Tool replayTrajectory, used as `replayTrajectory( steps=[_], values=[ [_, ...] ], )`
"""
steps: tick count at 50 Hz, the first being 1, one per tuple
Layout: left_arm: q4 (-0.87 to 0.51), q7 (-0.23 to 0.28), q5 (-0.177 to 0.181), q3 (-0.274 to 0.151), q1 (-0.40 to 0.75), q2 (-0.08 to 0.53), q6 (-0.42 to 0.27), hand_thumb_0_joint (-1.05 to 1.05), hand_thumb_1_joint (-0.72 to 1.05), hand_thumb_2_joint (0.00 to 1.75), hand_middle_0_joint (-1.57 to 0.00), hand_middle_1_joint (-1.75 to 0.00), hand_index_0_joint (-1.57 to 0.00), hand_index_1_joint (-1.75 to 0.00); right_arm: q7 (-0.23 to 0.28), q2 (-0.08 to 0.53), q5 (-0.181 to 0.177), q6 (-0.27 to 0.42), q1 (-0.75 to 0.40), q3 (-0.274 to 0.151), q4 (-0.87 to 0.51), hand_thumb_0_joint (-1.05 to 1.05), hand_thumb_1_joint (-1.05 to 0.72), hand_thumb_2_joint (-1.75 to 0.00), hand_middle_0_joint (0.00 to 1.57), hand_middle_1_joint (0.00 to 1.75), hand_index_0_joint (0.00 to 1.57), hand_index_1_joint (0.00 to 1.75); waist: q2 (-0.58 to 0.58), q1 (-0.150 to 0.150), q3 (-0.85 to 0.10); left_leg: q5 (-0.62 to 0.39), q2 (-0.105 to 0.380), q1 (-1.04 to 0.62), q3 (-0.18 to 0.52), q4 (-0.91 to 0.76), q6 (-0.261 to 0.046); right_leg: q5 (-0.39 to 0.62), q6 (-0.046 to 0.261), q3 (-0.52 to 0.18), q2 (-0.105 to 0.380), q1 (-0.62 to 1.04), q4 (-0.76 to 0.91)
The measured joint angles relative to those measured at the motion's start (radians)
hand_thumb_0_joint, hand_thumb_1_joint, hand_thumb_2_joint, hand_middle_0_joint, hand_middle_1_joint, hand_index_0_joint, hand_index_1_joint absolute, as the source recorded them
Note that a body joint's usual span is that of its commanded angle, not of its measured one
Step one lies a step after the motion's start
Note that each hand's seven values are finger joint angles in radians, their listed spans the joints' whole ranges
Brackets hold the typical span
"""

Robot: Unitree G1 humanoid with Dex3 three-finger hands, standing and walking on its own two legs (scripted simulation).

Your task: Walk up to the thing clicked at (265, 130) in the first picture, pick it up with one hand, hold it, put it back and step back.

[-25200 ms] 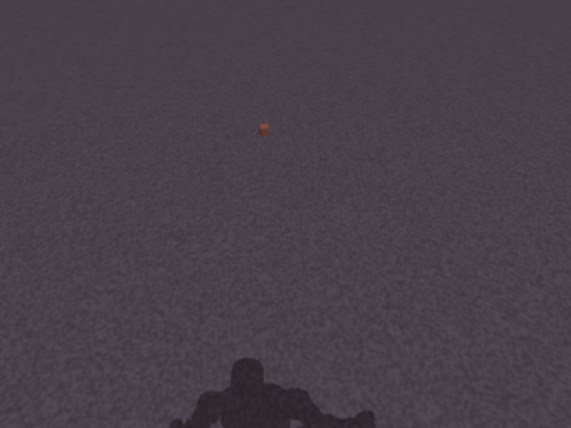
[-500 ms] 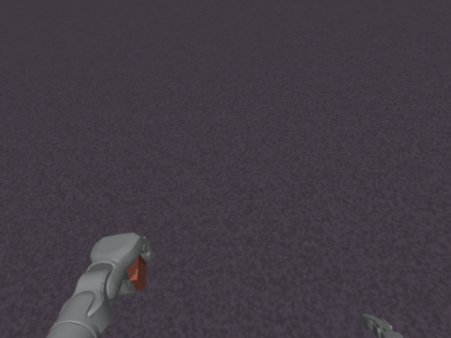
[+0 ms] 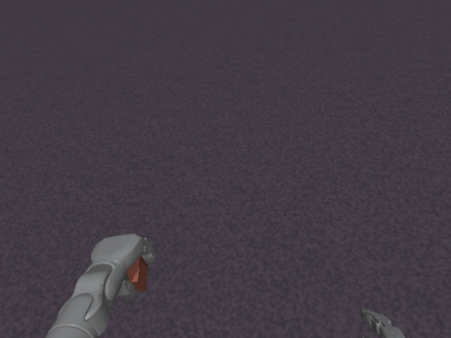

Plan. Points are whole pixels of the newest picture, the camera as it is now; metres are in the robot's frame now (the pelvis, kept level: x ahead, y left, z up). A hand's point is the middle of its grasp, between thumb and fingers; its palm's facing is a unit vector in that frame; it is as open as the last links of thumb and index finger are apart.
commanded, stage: hold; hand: left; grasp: from above
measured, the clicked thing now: (130, 274) +0.30 +0.22 -0.07
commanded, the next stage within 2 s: crouch in 0.30 s
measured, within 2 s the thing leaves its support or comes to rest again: neither
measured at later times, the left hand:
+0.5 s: hand (125, 271) +0.29 +0.22 -0.04, palm faces -0.45 -0.07 -0.89, open 8.2 cm
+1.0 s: hand (148, 288) +0.33 +0.23 -0.21, palm faces -0.42 +0.03 -0.91, open 8.1 cm
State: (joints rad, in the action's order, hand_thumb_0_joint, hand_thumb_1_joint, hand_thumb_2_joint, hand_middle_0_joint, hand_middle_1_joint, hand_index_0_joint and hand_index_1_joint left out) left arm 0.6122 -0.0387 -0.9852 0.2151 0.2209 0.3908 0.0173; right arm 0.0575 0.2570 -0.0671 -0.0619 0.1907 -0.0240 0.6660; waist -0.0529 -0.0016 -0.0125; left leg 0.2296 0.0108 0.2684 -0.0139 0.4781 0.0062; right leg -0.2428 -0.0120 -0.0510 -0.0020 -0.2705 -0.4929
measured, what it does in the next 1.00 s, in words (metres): lowers itself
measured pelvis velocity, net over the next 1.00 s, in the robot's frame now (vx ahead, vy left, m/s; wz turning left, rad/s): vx -0.03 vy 0.01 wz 0.01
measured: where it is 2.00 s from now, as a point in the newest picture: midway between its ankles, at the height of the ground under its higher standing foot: outside the picture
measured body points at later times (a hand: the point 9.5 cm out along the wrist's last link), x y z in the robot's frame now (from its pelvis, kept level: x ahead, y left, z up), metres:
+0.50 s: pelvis +0.00 +0.00 +0.00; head +0.01 -0.02 +0.45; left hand +0.31 +0.22 +0.01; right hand +0.15 -0.25 -0.11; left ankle +0.01 +0.12 -0.74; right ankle +0.01 -0.13 -0.74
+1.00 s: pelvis -0.03 +0.01 -0.10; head +0.08 +0.02 +0.34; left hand +0.34 +0.23 -0.16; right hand +0.05 -0.28 -0.22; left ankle +0.01 +0.12 -0.74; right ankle +0.01 -0.13 -0.74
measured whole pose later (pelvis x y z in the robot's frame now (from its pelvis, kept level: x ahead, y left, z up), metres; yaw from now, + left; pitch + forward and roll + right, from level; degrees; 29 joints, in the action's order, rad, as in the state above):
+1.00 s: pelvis -0.03 +0.01 -0.10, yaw +1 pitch +22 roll -2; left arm 1.16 0.36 -1.17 0.14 0.56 0.37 -0.04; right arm 0.01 0.28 0.02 -0.02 0.24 -0.08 0.72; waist -0.02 0.09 -0.16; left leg 0.48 0.01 1.10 0.03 1.20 0.00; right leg -0.48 -0.03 -0.02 -0.02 -1.06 -1.17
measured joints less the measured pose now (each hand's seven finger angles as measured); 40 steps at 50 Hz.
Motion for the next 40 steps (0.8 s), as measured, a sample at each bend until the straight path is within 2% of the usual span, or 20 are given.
replayTrajectory(
  steps=[7,23,26,30,34,40],
  values=[
    [0.016,0.02,-0.005,0.0,0.007,-0.004,0.002,0.01,0.22,0.32,-0.9,-0.31,-0.92,-0.32,-0.001,-0.002,0.001,-0.002,-0.003,-0.002,0.009,0.01,-0.91,-0.9,0.2,0.3,0.2,0.3,0.002,-0.002,0.001,0.0,-0.001,-0.002,0.002,-0.002,0.0,0.0,0.0,0.002,0.001,0.003,0.004],
    [0.027,0.014,-0.002,0.003,0.015,-0.003,0.006,0.01,0.22,0.32,-0.9,-0.31,-0.92,-0.32,-0.003,-0.004,-0.001,-0.01,0.011,-0.007,0.008,0.01,-0.91,-0.9,0.2,0.3,0.2,0.3,0.003,0.001,-0.004,0.001,-0.003,-0.012,-0.001,-0.012,-0.004,0.002,-0.003,-0.001,0.003,0.015,0.019],
    [0.03,0.026,-0.006,0.001,0.007,-0.008,0.002,0.01,0.22,0.32,-0.9,-0.31,-0.92,-0.32,-0.003,-0.003,-0.002,-0.013,0.009,-0.005,0.005,0.01,-0.9,-0.9,0.2,0.3,0.2,0.3,0.004,0.004,-0.002,0.002,-0.004,-0.01,0.0,-0.011,-0.005,0.002,-0.005,0.0,0.005,0.014,0.018],
    [0.069,0.064,-0.026,0.0,0.009,-0.017,-0.012,0.01,0.21,0.33,-0.9,-0.31,-0.93,-0.31,-0.007,-0.006,0.003,-0.013,0.004,-0.005,0.004,0.01,-0.9,-0.9,0.2,0.3,0.2,0.3,0.012,0.009,-0.001,0.006,-0.006,0.01,0.002,0.004,-0.006,-0.004,-0.005,0.002,0.006,-0.005,0.003],
    [0.159,0.134,-0.057,-0.001,0.04,-0.027,-0.028,0.01,0.21,0.33,-0.91,-0.3,-0.93,-0.31,-0.016,-0.01,0.015,-0.011,0.0,-0.009,0.011,0.01,-0.9,-0.9,0.2,0.3,0.2,0.3,0.025,0.018,-0.003,0.02,-0.007,0.069,0.009,0.052,-0.005,-0.019,-0.005,0.009,0.006,-0.059,-0.04],
    [0.327,0.245,-0.113,-0.004,0.133,-0.038,-0.046,0.01,0.21,0.33,-0.91,-0.29,-0.93,-0.31,-0.039,-0.004,0.04,0.005,0.008,-0.023,0.029,0.01,-0.89,-0.9,0.21,0.3,0.2,0.3,0.043,0.036,-0.035,0.08,-0.005,0.277,0.023,0.228,-0.003,-0.075,-0.005,0.021,0.001,-0.256,-0.202]
  ],
)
